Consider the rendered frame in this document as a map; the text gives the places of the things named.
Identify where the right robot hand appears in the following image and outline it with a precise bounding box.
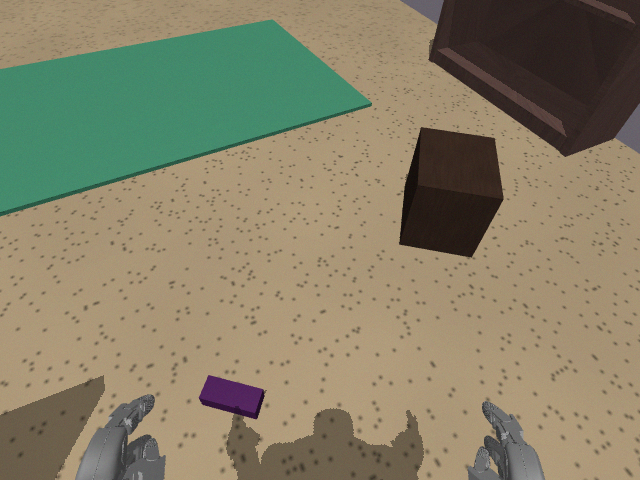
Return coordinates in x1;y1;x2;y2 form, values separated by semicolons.
468;401;545;480

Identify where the bookshelf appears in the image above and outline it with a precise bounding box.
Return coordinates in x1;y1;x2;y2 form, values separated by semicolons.
429;0;640;157

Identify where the left robot hand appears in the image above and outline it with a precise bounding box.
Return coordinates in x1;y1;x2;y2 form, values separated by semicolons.
75;394;166;480

